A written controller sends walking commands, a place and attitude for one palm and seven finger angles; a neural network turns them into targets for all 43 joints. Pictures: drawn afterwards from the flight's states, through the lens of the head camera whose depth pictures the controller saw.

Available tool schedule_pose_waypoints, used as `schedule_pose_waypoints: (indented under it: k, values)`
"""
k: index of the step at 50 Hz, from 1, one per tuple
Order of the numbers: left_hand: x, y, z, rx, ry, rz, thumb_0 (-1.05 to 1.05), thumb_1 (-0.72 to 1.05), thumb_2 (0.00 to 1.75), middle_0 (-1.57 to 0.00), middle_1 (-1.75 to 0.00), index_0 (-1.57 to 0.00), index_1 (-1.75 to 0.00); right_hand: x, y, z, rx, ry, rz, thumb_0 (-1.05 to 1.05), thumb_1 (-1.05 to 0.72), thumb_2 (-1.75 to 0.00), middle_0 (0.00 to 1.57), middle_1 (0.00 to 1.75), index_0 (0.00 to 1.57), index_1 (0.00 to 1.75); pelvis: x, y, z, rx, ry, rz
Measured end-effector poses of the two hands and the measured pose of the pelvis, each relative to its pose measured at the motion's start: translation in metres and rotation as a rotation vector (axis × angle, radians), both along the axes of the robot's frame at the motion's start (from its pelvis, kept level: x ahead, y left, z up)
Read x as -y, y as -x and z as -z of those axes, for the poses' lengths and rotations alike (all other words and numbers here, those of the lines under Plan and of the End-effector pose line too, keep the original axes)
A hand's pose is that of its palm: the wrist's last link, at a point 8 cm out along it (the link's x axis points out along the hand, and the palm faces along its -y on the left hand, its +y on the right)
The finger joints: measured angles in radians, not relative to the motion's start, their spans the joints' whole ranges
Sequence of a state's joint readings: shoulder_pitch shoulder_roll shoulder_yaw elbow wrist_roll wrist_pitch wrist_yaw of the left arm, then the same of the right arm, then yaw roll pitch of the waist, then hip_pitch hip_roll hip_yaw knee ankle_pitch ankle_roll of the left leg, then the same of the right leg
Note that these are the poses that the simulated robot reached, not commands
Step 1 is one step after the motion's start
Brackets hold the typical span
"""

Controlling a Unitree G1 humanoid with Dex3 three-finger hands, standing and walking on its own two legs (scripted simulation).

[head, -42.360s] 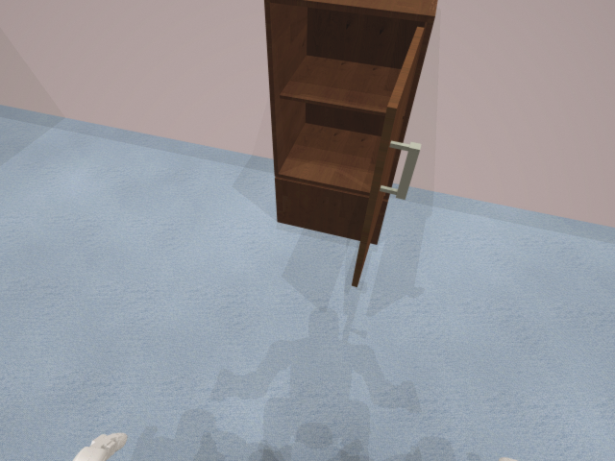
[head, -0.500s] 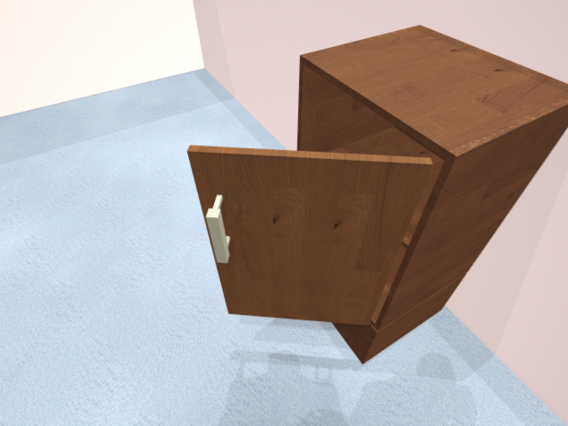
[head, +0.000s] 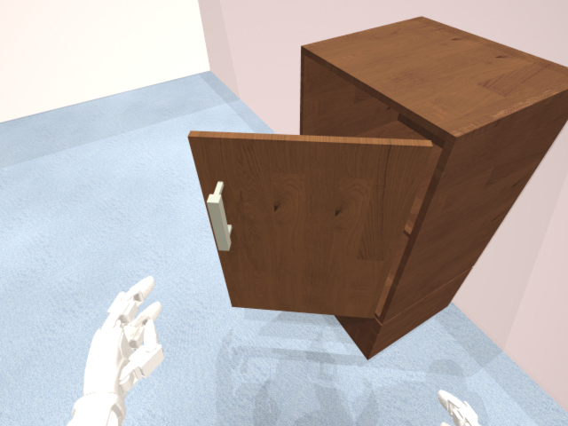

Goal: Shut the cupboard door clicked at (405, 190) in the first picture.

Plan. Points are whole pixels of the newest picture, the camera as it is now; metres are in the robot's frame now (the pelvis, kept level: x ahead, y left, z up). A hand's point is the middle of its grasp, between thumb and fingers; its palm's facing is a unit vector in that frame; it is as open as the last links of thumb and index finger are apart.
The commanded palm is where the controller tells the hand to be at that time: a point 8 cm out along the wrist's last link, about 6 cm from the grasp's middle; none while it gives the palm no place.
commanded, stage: raise the hand and make a fist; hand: left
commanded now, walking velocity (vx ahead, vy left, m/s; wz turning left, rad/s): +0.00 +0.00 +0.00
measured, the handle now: (222, 216) +0.51 +0.14 -0.02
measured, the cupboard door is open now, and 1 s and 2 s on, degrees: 54 54 54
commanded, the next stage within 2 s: bring the fist close to the handle in 1.70 s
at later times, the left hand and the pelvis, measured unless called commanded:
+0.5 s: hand (181, 388) +0.20 +0.15 -0.04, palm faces -0.20 -0.98 +0.00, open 4.7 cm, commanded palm +0.16 +0.23 -0.03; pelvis -0.02 -0.01 -0.09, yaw -1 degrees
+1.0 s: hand (134, 371) +0.21 +0.22 -0.01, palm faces -0.04 -1.00 -0.03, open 3.1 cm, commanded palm +0.19 +0.26 -0.02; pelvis -0.01 +0.03 -0.08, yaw -2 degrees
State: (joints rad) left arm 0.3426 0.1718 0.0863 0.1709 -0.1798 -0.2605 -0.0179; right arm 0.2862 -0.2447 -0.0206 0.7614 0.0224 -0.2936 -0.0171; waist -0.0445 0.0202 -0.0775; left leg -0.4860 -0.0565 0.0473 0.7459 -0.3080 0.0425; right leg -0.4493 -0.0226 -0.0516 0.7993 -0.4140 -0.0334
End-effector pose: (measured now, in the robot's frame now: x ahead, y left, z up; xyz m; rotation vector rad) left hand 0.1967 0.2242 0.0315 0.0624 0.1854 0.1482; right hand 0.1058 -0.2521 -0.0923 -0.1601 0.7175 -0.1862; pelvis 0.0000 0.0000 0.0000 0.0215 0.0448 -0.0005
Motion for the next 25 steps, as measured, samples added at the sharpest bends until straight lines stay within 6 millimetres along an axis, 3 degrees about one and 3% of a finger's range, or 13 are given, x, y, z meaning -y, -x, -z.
schedule_pose_waypoints:
  k: [3,6,10,12,14,19,25]
  values:
    - [0.014,0.003,0.007,0.161,0.044,0.134,0.00,0.91,0.90,-0.30,-0.40,-0.29,-0.40,0.010,-0.024,-0.003,0.105,0.023,-0.026,0.01,-0.91,-0.90,0.20,0.30,0.20,0.30,0.008,0.011,0.019,-0.067,-0.003,0.020]
    - [0.021,0.027,0.046,0.172,0.070,0.247,0.00,0.90,0.90,-0.34,-0.45,-0.34,-0.46,0.019,-0.043,-0.005,0.178,0.065,-0.066,0.01,-0.91,-0.90,0.20,0.30,0.20,0.30,0.016,0.021,0.043,-0.116,-0.004,0.029]
    - [0.006,0.067,0.096,0.057,0.090,0.205,0.01,0.90,0.90,-0.42,-0.53,-0.41,-0.53,0.026,-0.066,0.003,0.230,0.126,-0.123,0.01,-0.91,-0.90,0.20,0.30,0.20,0.30,0.022,0.029,0.073,-0.156,0.018,0.017]
    - [-0.005,0.081,0.099,0.060,0.071,0.142,0.01,0.89,0.90,-0.46,-0.57,-0.45,-0.57,0.023,-0.075,0.010,0.242,0.138,-0.146,0.01,-0.91,-0.90,0.20,0.30,0.20,0.30,0.023,0.030,0.083,-0.166,0.034,0.009]
    - [-0.012,0.085,0.086,0.126,0.034,0.103,0.02,0.89,0.90,-0.49,-0.61,-0.48,-0.61,0.017,-0.081,0.020,0.243,0.135,-0.165,0.01,-0.91,-0.90,0.20,0.30,0.20,0.30,0.023,0.030,0.090,-0.174,0.048,0.001]
    - [-0.005,0.056,0.049,0.307,-0.010,0.184,0.02,0.90,0.91,-0.58,-0.71,-0.57,-0.71,-0.009,-0.081,0.047,0.206,0.074,-0.178,0.01,-0.91,-0.90,0.20,0.30,0.20,0.30,0.018,0.030,0.096,-0.191,0.077,-0.009]
    - [0.012,0.007,0.071,0.073,0.074,0.349,0.01,0.90,0.91,-0.69,-0.82,-0.68,-0.83,-0.029,-0.054,0.063,0.095,-0.022,-0.077,0.01,-0.91,-0.90,0.20,0.30,0.20,0.30,0.008,0.021,0.086,-0.222,0.065,0.015]
